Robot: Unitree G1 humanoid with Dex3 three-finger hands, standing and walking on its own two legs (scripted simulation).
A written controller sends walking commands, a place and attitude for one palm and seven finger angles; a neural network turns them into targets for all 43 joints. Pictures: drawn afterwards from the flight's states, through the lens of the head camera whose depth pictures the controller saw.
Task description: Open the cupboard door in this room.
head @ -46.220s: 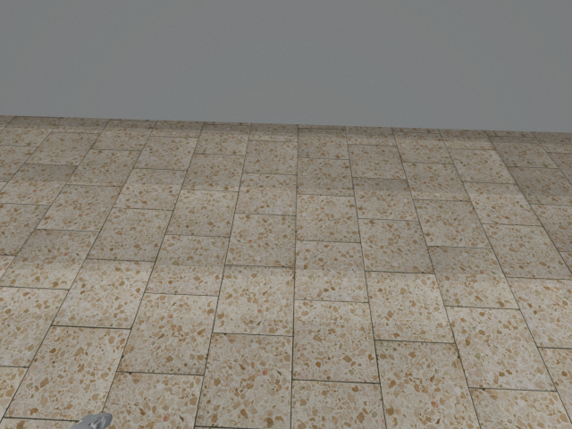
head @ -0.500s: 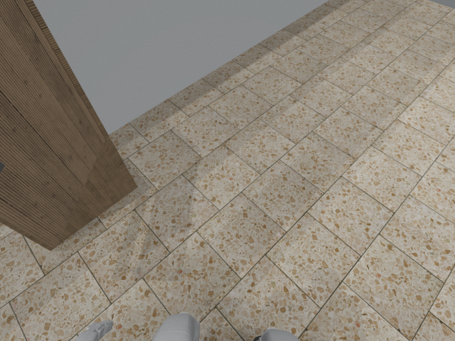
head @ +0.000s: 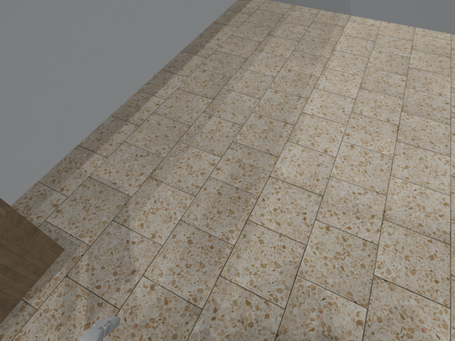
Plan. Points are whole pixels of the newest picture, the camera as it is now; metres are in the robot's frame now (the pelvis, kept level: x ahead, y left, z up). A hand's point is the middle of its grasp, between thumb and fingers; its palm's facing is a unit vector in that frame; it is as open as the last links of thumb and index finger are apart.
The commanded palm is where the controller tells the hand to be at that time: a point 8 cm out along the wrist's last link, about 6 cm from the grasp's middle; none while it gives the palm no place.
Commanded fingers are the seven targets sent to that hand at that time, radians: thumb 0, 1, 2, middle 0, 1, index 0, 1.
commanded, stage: walk to a spot facing it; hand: left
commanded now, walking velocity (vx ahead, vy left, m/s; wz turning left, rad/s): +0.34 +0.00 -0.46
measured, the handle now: out of the picture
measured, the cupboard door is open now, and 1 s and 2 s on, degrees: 40 40 40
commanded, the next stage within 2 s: turn to face it in 1.26 s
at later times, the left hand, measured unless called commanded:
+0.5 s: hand (183, 243) +0.34 +0.12 -0.14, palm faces -0.29 -0.94 -0.17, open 7.4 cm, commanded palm none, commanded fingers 0.00 0.90 0.90 -0.20 -0.30 -0.20 -0.30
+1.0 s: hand (204, 210) +0.44 +0.08 -0.17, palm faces -0.25 -0.95 -0.17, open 7.3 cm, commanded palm none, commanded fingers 0.00 0.90 0.90 -0.20 -0.30 -0.20 -0.30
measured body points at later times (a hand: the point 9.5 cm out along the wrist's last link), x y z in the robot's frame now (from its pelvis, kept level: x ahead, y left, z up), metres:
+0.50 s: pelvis +0.18 -0.03 +0.02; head +0.22 -0.04 +0.46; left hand +0.35 +0.17 -0.12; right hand +0.07 -0.23 -0.13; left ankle +0.14 +0.13 -0.72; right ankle +0.23 -0.16 -0.70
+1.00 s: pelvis +0.39 -0.10 +0.01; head +0.41 -0.09 +0.46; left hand +0.46 +0.13 -0.15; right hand +0.38 -0.34 -0.13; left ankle +0.45 +0.00 -0.72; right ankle +0.29 -0.18 -0.65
